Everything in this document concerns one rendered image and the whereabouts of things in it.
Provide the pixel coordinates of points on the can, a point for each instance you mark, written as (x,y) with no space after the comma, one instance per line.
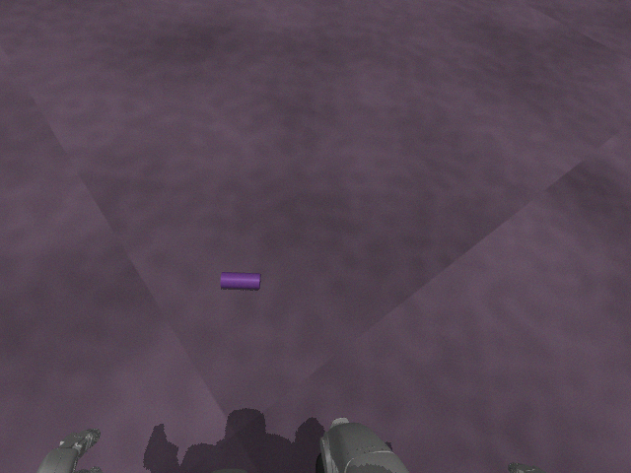
(240,280)

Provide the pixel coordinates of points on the left robot hand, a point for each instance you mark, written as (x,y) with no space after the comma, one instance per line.
(64,458)

